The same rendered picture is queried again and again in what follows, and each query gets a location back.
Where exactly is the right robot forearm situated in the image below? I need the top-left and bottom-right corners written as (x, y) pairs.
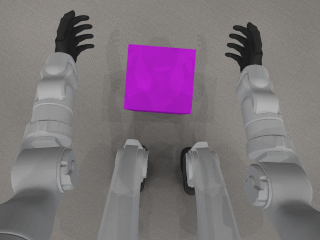
top-left (235, 64), bottom-right (313, 202)

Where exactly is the left robot shin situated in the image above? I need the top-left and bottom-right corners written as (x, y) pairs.
top-left (115, 139), bottom-right (144, 183)

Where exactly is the left robot hand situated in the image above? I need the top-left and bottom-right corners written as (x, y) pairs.
top-left (55, 10), bottom-right (95, 63)

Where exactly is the right robot hand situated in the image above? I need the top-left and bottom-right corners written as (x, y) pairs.
top-left (225, 22), bottom-right (263, 73)

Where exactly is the left robot thigh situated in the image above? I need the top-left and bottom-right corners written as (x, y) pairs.
top-left (97, 145), bottom-right (149, 240)

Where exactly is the robot left upper arm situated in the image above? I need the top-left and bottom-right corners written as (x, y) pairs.
top-left (0, 146), bottom-right (79, 240)

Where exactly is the robot right upper arm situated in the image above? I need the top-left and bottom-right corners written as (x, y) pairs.
top-left (244, 161), bottom-right (320, 240)

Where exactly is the left robot forearm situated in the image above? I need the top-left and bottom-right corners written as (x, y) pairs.
top-left (11, 52), bottom-right (79, 191)

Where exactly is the carton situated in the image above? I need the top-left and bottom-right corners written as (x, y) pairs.
top-left (124, 44), bottom-right (196, 115)

